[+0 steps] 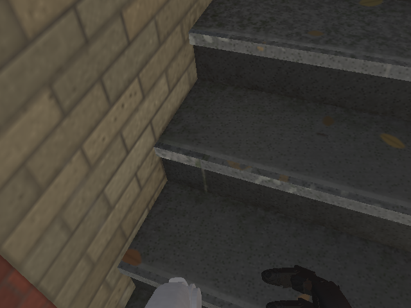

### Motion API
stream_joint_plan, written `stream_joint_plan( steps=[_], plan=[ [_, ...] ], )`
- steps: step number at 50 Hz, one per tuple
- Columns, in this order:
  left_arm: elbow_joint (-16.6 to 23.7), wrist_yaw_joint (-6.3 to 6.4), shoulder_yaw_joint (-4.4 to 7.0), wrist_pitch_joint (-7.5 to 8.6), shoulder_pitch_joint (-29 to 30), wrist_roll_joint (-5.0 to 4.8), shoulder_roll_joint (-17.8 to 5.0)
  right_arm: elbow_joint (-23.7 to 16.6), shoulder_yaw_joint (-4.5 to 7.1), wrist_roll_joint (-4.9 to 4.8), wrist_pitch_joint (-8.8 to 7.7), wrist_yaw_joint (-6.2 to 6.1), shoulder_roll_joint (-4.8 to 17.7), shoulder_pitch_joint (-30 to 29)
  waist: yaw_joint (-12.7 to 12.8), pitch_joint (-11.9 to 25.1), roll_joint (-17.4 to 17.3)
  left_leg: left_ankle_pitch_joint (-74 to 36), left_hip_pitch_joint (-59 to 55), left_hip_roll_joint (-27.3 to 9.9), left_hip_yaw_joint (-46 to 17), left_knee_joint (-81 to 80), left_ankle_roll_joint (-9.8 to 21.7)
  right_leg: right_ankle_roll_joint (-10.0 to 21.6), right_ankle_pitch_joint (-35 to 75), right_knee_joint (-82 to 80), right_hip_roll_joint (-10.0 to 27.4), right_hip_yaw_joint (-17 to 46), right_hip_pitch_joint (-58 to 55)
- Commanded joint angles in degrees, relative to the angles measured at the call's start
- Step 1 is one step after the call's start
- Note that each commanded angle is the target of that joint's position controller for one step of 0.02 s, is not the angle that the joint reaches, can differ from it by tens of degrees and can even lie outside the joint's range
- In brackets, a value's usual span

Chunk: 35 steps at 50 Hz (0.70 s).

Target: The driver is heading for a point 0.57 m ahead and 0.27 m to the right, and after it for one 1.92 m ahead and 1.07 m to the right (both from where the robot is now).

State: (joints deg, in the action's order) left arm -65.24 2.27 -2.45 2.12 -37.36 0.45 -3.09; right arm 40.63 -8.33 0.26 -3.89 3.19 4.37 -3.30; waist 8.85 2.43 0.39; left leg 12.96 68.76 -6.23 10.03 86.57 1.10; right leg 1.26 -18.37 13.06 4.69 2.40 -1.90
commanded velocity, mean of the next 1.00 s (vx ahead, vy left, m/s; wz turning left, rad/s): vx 0.23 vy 0.00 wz -0.55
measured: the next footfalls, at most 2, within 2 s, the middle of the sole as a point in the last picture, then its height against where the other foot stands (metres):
left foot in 0.04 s outside the picture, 0.17 m higher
right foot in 0.56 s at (331, 295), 0.17 m higher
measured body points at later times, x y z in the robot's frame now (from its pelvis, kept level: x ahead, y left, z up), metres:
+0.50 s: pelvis +0.25 +0.00 +0.17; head +0.27 +0.00 +0.62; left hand +0.52 +0.07 +0.09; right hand +0.15 -0.21 +0.02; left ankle +0.20 +0.13 -0.57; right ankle +0.37 -0.15 -0.34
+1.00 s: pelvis +0.40 -0.08 +0.32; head +0.40 -0.15 +0.76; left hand +0.65 +0.08 +0.25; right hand +0.45 -0.33 +0.18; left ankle +0.49 +0.06 -0.08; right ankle +0.40 -0.14 -0.40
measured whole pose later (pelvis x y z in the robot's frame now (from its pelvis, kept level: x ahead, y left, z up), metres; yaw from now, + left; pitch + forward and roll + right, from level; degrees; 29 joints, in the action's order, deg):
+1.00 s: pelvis +0.40 -0.08 +0.32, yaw -33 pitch +4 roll +6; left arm -37.5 2.2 0.6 0.1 -14.5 0.8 -12.3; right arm 37.1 0.5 1.2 0.1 -6.4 8.3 8.9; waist 2.6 0.0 -3.2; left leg 11.5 61.8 1.0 -0.8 123.6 -3.7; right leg 4.8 -18.1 41.7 -3.5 7.8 26.2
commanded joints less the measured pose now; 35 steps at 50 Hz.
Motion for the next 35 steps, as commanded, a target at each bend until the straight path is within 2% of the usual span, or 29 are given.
stream_joint_plan(
  steps=[1,2,3,4,5,6,7,8,9,11,13,14,15,16,19,21,22,24,25,26,27,28,29,30,31,32,33,34,35],
  plan=[
    [0.0,-0.39,3.27,2.03,-2.14,-0.34,-18.08,-6.79,5.42,-1.55,-2.18,-2.09,11.1,4.57,-15.9,6.99,21.97,13.07,-45.41,9.63,1.64,-19.35,4.42,10.26,97.84,4.45,7.84,3.31,7.8],
    [0.51,-0.15,5.31,2.57,2.34,-0.58,-23.34,-4.25,8.14,-0.17,-1.57,-2.25,16.36,15.33,-22.97,13.08,24.02,16.36,-52.97,6.61,-7.92,-26.71,6.92,8.9,104.16,17.73,8.67,4.78,4.59],
    [3.72,-0.82,4.64,4.15,3.05,-0.23,-18.24,0.03,10.4,2.6,-1.16,-2.16,21.03,26.9,-23.86,24.49,6.73,24.53,-73.23,-6.1,-34.94,-39.42,13.45,8.1,86.32,37.78,3.43,6.93,19.32],
    [6.49,-2.28,3.51,5.78,7.34,-0.79,-8.09,5.85,11.71,3.6,0.41,-2.63,25.26,36.07,-22.47,29.69,-17.29,39.67,-82.02,-19.7,-69.96,-70.49,19.75,6.39,18.47,61.32,-7.85,10.31,35.18],
    [9.77,-4.62,4.97,6.68,13.53,-1.27,-9.7,9.42,10.69,2.53,1.86,-4.65,20.98,34.02,-20.62,21.85,-13.96,45.75,-71.82,-20.8,-78.08,-78.04,16.22,4.77,14.32,86.51,-9.3,19.12,41.88],
    [15.67,-5.16,4.66,5.6,21.28,-1.48,-6.92,11.54,9.36,0.72,1.8,-4.96,14.97,25.83,-15.15,9.02,-10.94,43.46,-62.1,-19.13,-65.17,-76.53,10.96,5.73,15.62,95.68,-7.44,15.03,50.17],
    [18.63,-4.74,3.78,4.14,24.55,-1.23,-4.63,14.92,8.19,0.98,1.32,-4.41,9.75,22.37,-11.59,1.56,-4.86,34.21,-53.61,-18.5,-51.9,-72.05,8.73,7.15,19.14,100.83,-6.69,11.63,53.41],
    [19.13,-4.21,3.53,2.89,22.61,-0.18,-4.7,17.4,7.0,1.8,0.35,-3.64,4.83,19.01,-6.63,-3.14,0.53,20.55,-46.86,-15.81,-37.07,-67.25,4.88,9.17,21.07,104.02,-4.95,9.98,54.15],
    [19.06,-4.12,2.98,1.72,18.48,-0.6,-3.76,18.55,6.09,2.69,-0.05,-3.15,-0.47,15.55,-3.22,-4.35,2.22,13.04,-43.37,-13.13,-26.7,-64.32,3.06,10.76,21.67,106.14,-5.37,11.04,54.54],
    [19.44,-3.3,0.97,0.98,16.59,-2.15,0.43,19.47,6.29,3.39,0.3,-2.07,0.09,15.15,-1.01,-5.66,0.53,-1.14,-44.39,-9.57,-10.95,-63.93,-0.99,12.0,22.37,106.69,-5.88,12.67,61.22],
    [19.32,-2.91,0.47,-0.49,18.31,-2.43,-1.34,17.47,5.8,4.47,0.94,-2.32,1.61,13.06,0.01,-6.72,-0.73,-4.1,-39.27,-7.28,-0.43,-65.33,-1.49,8.59,23.53,103.14,-5.63,9.06,63.41],
    [19.7,-2.84,0.43,-0.99,20.4,-2.16,-1.79,17.0,5.41,5.59,1.07,-2.63,3.33,13.77,-0.76,-5.82,-2.51,-9.08,-39.02,-8.13,0.59,-66.24,0.67,6.98,25.36,111.71,-7.14,5.49,65.92],
    [21.35,-2.82,0.27,-1.2,22.24,-1.33,-2.28,16.61,5.27,5.54,1.05,-3.06,4.52,14.5,-0.49,-6.46,-2.65,-10.71,-38.52,-7.98,3.02,-66.76,1.3,5.45,26.06,111.4,-6.58,4.66,68.18],
    [21.91,-2.08,-0.17,-1.87,23.8,-1.12,-1.0,16.88,5.88,5.23,1.62,-3.7,7.34,17.21,-1.72,-7.11,-6.46,-14.91,-41.71,-8.75,1.69,-66.47,2.33,3.3,21.87,119.05,-7.31,3.08,74.08],
    [30.81,-2.12,-0.38,-1.78,36.0,-1.48,-5.52,16.03,6.5,2.8,3.54,-5.71,9.85,23.27,-3.73,-7.37,-5.84,-15.54,-47.84,-9.12,2.8,-69.69,2.4,-0.26,14.25,105.56,-2.33,2.39,77.69],
    [34.05,-2.24,-0.09,-1.47,41.95,-1.24,-7.48,14.38,8.11,2.94,4.26,-7.75,13.85,27.49,-6.89,-5.08,-7.86,-17.32,-56.31,-11.46,1.52,-71.71,4.08,-2.33,12.55,100.48,-0.1,-1.89,79.59],
    [36.56,-3.29,-1.77,-1.57,46.54,-1.38,-4.58,14.0,10.37,1.67,5.2,-8.89,19.34,28.37,-7.76,-2.93,-11.42,-16.63,-59.77,-12.04,3.66,-77.79,4.62,-1.55,2.46,88.35,3.72,-5.43,75.46],
    [38.39,-4.39,-2.58,-1.73,53.84,-2.15,-3.1,13.46,12.24,0.31,6.13,-9.9,20.98,34.15,-12.41,-3.63,-8.64,-17.15,-66.43,-14.23,2.37,-80.6,6.92,-0.59,-4.75,76.82,4.57,-8.97,70.66],
    [36.54,-4.14,-2.34,-1.48,48.25,-1.97,-1.72,11.13,13.06,-1.19,5.84,-9.56,22.94,30.57,-11.01,-2.77,-7.43,-33.35,-71.14,-14.45,4.25,-77.86,8.1,0.16,-9.81,74.01,2.52,-13.6,66.73],
    [36.81,-4.25,-1.18,-0.83,43.98,-2.25,-4.43,10.08,13.03,-0.91,5.35,-9.03,22.82,27.75,-8.08,-1.06,-7.9,-65.76,-68.85,-14.37,6.21,-72.5,7.73,3.12,-10.98,68.02,-0.37,-16.16,56.47],
    [36.62,-4.51,-0.01,0.07,39.8,-1.49,-6.88,10.34,13.21,0.54,4.98,-8.62,24.26,28.17,-5.28,6.08,-10.91,-92.04,-72.83,-14.45,6.84,-64.95,7.99,5.95,-10.53,63.61,-4.23,-15.87,47.67],
    [35.31,-4.69,1.87,0.3,31.13,-0.56,-11.36,9.5,13.81,-0.19,4.28,-7.79,26.84,26.05,-1.33,13.0,-13.48,-99.08,-74.87,-14.13,5.72,-54.2,7.86,9.04,-11.77,53.84,-6.62,-11.98,37.45],
    [33.88,-4.58,4.52,0.14,22.94,-1.06,-17.15,8.75,13.61,-0.74,3.22,-6.6,25.73,26.58,2.15,17.4,-11.26,-87.7,-67.19,-12.85,3.1,-41.24,5.78,11.5,-7.92,42.98,-6.02,-0.6,24.12],
    [32.6,-2.67,7.37,-1.15,18.72,-0.17,-25.35,4.61,11.74,0.44,1.12,-4.79,18.9,24.83,0.96,21.05,11.39,-39.61,-42.37,-0.16,1.45,-17.67,1.36,21.4,-14.56,27.22,7.12,33.78,10.89],
    [34.33,-0.77,7.51,-2.59,23.6,2.1,-26.51,5.5,12.28,1.21,-1.23,-2.42,16.95,21.66,-1.23,25.88,11.34,2.24,-35.14,10.83,-15.26,8.04,-2.08,23.98,-16.28,6.7,11.67,58.24,8.53],
    [35.69,-0.51,5.72,-2.15,26.33,3.02,-23.08,3.53,12.28,-0.15,-1.67,-0.99,14.4,19.26,-3.2,23.09,8.29,2.56,-29.58,9.46,-21.22,23.02,-1.45,18.02,-12.11,5.14,13.31,53.88,13.63],
    [34.08,-1.33,4.37,-1.45,27.3,0.87,-17.32,-0.15,11.52,-0.42,-0.72,-1.8,11.81,13.7,-4.45,14.39,4.31,2.9,-23.23,7.76,-19.08,28.94,-0.34,13.16,-16.37,10.47,10.8,44.01,20.62],
    [31.0,-2.38,4.08,-0.46,27.92,-1.33,-14.14,-1.87,10.76,0.1,0.33,-3.64,8.84,12.29,-7.07,3.27,1.41,2.15,-17.24,6.46,-16.14,29.69,0.25,8.98,-17.68,14.5,7.57,34.05,28.33],
    [28.56,-3.05,4.2,-0.18,28.22,-2.35,-12.95,-2.8,10.11,-0.07,0.99,-4.81,7.6,13.58,-9.12,-0.28,1.47,2.32,-15.89,5.37,-14.92,31.68,0.5,6.62,-15.68,15.49,5.22,27.73,31.38]
  ],
)
Velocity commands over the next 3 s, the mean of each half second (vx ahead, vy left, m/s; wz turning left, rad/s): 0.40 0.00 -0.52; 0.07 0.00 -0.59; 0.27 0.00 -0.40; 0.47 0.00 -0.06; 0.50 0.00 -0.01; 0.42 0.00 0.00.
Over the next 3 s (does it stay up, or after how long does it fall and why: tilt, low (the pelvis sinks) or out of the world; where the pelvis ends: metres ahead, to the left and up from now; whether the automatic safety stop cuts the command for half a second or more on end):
stays up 1.23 -0.66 0.84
